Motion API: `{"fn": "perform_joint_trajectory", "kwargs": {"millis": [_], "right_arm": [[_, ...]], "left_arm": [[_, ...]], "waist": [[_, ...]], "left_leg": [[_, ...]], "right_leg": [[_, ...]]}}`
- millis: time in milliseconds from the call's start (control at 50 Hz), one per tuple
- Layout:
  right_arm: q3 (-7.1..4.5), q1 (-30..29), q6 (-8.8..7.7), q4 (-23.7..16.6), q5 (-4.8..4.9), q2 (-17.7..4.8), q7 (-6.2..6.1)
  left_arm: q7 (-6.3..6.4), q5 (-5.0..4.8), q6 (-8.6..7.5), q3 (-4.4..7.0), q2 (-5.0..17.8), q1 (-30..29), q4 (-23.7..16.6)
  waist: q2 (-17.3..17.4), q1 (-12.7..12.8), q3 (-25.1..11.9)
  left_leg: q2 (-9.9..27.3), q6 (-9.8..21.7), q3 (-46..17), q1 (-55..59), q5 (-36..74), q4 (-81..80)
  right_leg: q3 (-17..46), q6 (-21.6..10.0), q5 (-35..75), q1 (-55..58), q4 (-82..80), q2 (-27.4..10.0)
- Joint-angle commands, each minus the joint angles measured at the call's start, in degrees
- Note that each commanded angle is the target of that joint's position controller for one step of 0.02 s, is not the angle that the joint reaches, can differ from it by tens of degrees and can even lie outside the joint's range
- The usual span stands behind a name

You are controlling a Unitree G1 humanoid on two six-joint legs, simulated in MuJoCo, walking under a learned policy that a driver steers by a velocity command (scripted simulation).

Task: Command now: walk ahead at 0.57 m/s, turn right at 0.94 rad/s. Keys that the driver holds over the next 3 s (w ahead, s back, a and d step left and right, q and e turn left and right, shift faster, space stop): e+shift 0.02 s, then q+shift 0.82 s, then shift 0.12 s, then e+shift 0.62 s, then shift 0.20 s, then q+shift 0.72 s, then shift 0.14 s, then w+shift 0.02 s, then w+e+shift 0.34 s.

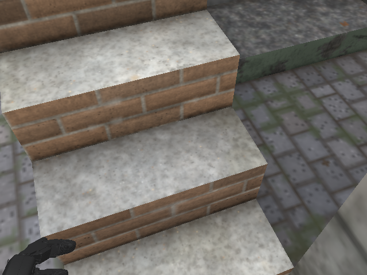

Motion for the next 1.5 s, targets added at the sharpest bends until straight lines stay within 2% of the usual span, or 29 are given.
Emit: {"fn": "perform_joint_trajectory", "kwargs": {"millis": [20, 40, 60, 140, 260, 340, 460, 520, 560, 600, 620, 640, 680, 720, 840, 940, 960, 980, 1040, 1060, 1080, 1120, 1160, 1200, 1240, 1280, 1300, 1440, 1500], "right_arm": [[0.75, -12.4, -0.18, -12.9, -1.81, 0.5, 0.97], [1.19, -1.6, 0.35, -15.4, -2.21, -1.0, 0.40], [1.91, -2.3, 0.98, -15.0, -2.51, -2.1, -0.84], [1.35, -3.3, 6.94, -15.8, -3.17, -1.1, -0.29], [0.36, -14.4, 9.36, -20.8, -1.80, 3.9, -4.90], [2.11, -22.4, 8.38, -24.1, -3.20, 9.7, -3.23], [4.41, -31.1, 10.07, -32.2, -3.80, 11.7, -1.54], [5.04, -24.7, 10.25, -29.0, -1.13, 11.7, -1.85], [3.81, -13.1, 11.44, -21.5, -2.05, 6.8, -1.43], [1.33, -4.0, 11.28, -19.1, -1.85, 2.1, -1.17], [-1.53, -4.1, 11.66, -19.5, -2.29, -5.0, -2.01], [-3.30, -12.4, 9.64, -24.0, -1.96, -12.1, -4.34], [-0.31, -11.0, 6.91, -18.5, -0.31, -4.9, -3.59], [1.21, -17.3, 7.23, -16.6, 1.57, 1.6, -2.83], [0.86, -13.7, 8.77, -22.1, 0.13, -2.9, -4.64], [1.90, -9.8, 9.56, -24.1, -0.63, -3.5, -6.23], [6.36, -4.1, 3.68, -18.5, -6.89, -1.5, -2.15], [5.24, -3.3, 1.56, -19.3, -6.75, -1.7, -2.19], [5.08, -9.9, 0.51, -21.9, -3.47, -3.8, -3.13], [2.52, -17.2, 4.71, -20.8, 2.00, 1.8, -2.30], [2.77, -15.1, 6.82, -21.7, 1.68, 2.5, -2.23], [0.07, -12.1, 8.76, -20.6, -0.25, -6.1, -1.37], [-0.11, -16.4, 8.59, -22.6, -0.37, -5.6, -1.97], [0.96, -7.8, 8.53, -17.8, 1.71, 0.6, -1.97], [0.41, -6.4, 8.24, -18.8, 1.44, 2.0, -4.41], [-0.46, -17.8, 7.71, -22.4, 2.71, -1.6, -4.45], [-0.19, -24.9, 7.92, -25.1, 3.06, -1.6, -4.67], [0.93, -18.5, 10.90, -27.5, 1.93, 1.2, -3.22], [0.04, -13.9, 10.14, -26.2, 0.75, 1.2, -2.76]], "left_arm": [[2.53, 0.20, 1.83, 5.93, 17.3, 30.7, 8.1], [2.86, -0.42, 2.03, 6.38, 17.3, 26.3, 3.2], [2.76, -0.99, 3.11, 5.41, 13.0, 18.5, 0.3], [3.99, -0.07, 1.18, -1.33, 0.0, 10.4, 0.2], [3.03, 0.03, -0.11, 1.27, 7.5, 19.4, 6.6], [5.04, 0.18, 1.02, -0.09, 1.9, 25.9, 9.8], [5.82, -0.36, 1.79, -0.05, 3.4, 18.5, 10.8], [6.49, -1.60, 2.58, 1.87, 8.3, 13.8, 7.6], [4.38, -3.94, 2.55, 2.41, 11.4, 14.5, 6.0], [1.72, -5.17, 2.21, 3.12, 12.8, 8.9, 1.8], [-0.26, -3.62, 2.27, 2.49, 7.9, 1.7, -3.1], [-0.62, -2.17, 1.83, 1.40, 3.1, -3.2, -2.8], [-1.12, -2.33, 1.98, -2.06, -6.4, -7.5, -9.1], [0.09, -2.64, 2.00, -3.57, -8.2, 3.9, -8.5], [3.56, -1.93, 3.26, -4.38, -8.0, -1.7, -11.7], [5.53, -4.24, 5.90, -3.29, -7.3, 0.1, -10.9], [2.50, -2.82, 2.91, -3.08, -1.8, 3.0, -12.5], [1.13, -1.41, 1.70, -1.91, 1.1, 3.1, -10.4], [-0.61, -1.11, 1.59, -1.68, 0.4, 5.0, -5.5], [2.31, -9.02, 6.71, -5.08, -10.9, 1.8, -8.8], [2.32, -8.33, 7.98, -7.01, -14.8, 0.5, -7.2], [1.63, -6.84, 9.31, -3.87, -9.4, -0.5, -6.3], [0.70, -6.64, 9.97, -0.50, -2.3, 6.6, -3.8], [-0.78, -4.07, 9.33, -0.46, -1.0, 2.5, -2.3], [-1.21, -3.75, 6.98, -0.15, 1.4, 2.5, -4.5], [0.83, -1.78, 7.86, -0.47, -2.3, 2.6, -4.2], [2.11, -1.36, 10.01, 0.94, 1.0, 3.0, -4.1], [6.12, -4.28, 9.69, 1.19, 1.5, -3.0, -11.3], [6.86, -1.93, 10.05, 1.07, 1.0, -6.6, -15.0]], "waist": [[-14.7, 12.3, -7.3], [-6.4, 6.7, -25.5], [4.3, 4.5, -26.6], [8.8, -2.1, -9.1], [0.1, 3.8, -3.3], [3.1, 6.3, -6.1], [-3.2, 0.7, -3.8], [-3.0, -1.5, -14.6], [-4.2, -1.3, -26.0], [-6.1, -7.1, -26.3], [14.5, -9.7, -24.3], [15.2, -7.9, -23.2], [4.8, -2.9, -5.2], [3.8, 6.7, 3.5], [4.7, 4.7, -5.5], [10.2, 1.8, -8.6], [27.4, 1.4, -5.9], [16.9, -0.7, -7.0], [10.3, -3.4, -8.6], [1.5, 6.9, -18.0], [1.1, 3.8, -14.2], [19.5, 2.1, -9.1], [26.6, 3.8, -8.5], [9.2, -2.3, -6.9], [-10.6, 0.1, -14.2], [-7.8, 4.5, -10.6], [-10.0, 6.9, -7.5], [-4.4, 0.1, -11.3], [-5.5, -0.8, -11.3]], "left_leg": [[-6.7, -0.6, -6.3, -48.8, -11.6, 67.7], [-5.7, 0.1, -16.5, -52.4, -2.6, 72.0], [-3.5, -0.6, -16.5, -50.2, 4.4, 72.5], [-1.8, -0.8, -17.5, -36.3, 4.3, 57.4], [-10.1, 3.2, -17.1, -67.9, -7.7, 91.1], [-9.0, 4.5, -16.8, -83.0, -11.1, 99.6], [-2.3, 2.2, -7.4, -71.4, -6.4, 69.0], [-4.0, 5.9, -4.7, -44.8, -11.5, 40.7], [-12.7, 8.5, 1.7, -31.2, -16.4, 37.0], [-11.7, 15.4, -19.0, -13.5, -8.8, 18.1], [0.2, 25.1, -52.1, -7.7, -8.2, -6.2], [10.5, 29.0, -81.6, -11.4, -3.9, -22.3], [5.8, 17.8, -68.5, -25.1, -3.4, -18.4], [-1.6, 13.0, -50.2, -33.6, -3.0, -14.6], [-3.1, 14.3, -42.4, -18.4, 29.9, -13.5], [0.8, 13.6, -42.0, -8.6, 31.6, -15.0], [-0.8, 10.1, -27.1, -17.0, 37.3, -14.2], [0.2, 10.4, -29.7, -12.2, 38.3, -14.8], [5.3, 15.9, -37.0, -8.5, 41.5, -14.3], [3.7, 11.5, -39.3, -8.4, 31.9, -8.2], [0.2, 8.6, -30.7, -16.6, 29.4, -11.5], [5.5, 14.3, -34.6, -18.9, 39.9, -18.4], [8.2, 16.2, -34.6, -10.6, 36.2, -16.1], [-1.6, 12.9, -25.9, -10.6, 11.9, -1.3], [-6.5, 0.9, -14.3, -32.7, -12.7, 28.7], [-4.5, -3.5, -17.0, -38.5, -6.5, 36.1], [-8.1, -4.9, -14.5, -44.5, -7.5, 39.7], [-9.0, -3.1, -15.4, -32.1, -4.6, 16.8], [-7.6, -1.1, -19.9, -25.0, 4.1, 21.1]], "right_leg": [[18.4, -3.7, 70.7, 48.1, -0.2, -8.5], [32.4, -12.1, 73.3, 57.3, -5.8, -21.3], [33.3, -12.7, 55.2, 49.5, -8.5, -21.9], [18.2, -3.6, 32.8, 12.5, -16.7, -14.7], [15.0, -6.1, 23.8, 31.8, -19.8, -19.8], [10.3, -4.2, 14.0, 44.6, -18.7, -20.1], [-1.6, -1.3, 26.4, 33.4, -27.1, -14.4], [-6.3, -3.0, 59.5, 36.3, -26.7, -16.4], [-9.4, -2.5, 101.7, 43.2, -8.0, -19.2], [-6.6, 1.9, 86.5, 23.0, 15.1, -16.5], [-4.5, 6.1, 2.1, 1.2, 41.9, -1.6], [15.3, 7.8, -25.8, -11.7, 75.5, 8.5], [17.0, 7.5, -27.4, -23.1, 90.6, 6.4], [14.5, 8.2, -26.5, -24.7, 90.2, 4.6], [10.0, 11.6, -16.9, -25.4, 73.1, 4.2], [10.1, 16.1, -22.0, -30.8, 93.7, 5.3], [13.7, 16.8, -15.2, -30.3, 89.9, 1.8], [10.6, 17.9, -16.8, -28.5, 83.8, 0.3], [9.7, 19.1, -10.4, -23.8, 76.8, -1.3], [7.3, 17.3, -5.6, -9.0, 46.5, -3.3], [2.3, 16.3, -6.2, 2.4, 27.5, -0.3], [3.4, 12.7, -19.3, 11.2, 16.0, 1.8], [5.9, 9.0, -21.7, 11.7, -1.6, -0.5], [12.1, 5.1, -13.0, 17.6, -22.2, -1.2], [33.9, -8.4, 49.4, 30.9, -9.0, -20.4], [35.1, -12.4, 19.8, 25.2, -12.5, -15.1], [34.1, -13.5, 9.7, 25.4, -12.4, -9.8], [34.5, -2.8, 2.0, 19.8, -14.4, -7.5], [45.6, -4.0, -1.2, 13.8, -15.4, -12.4]]}}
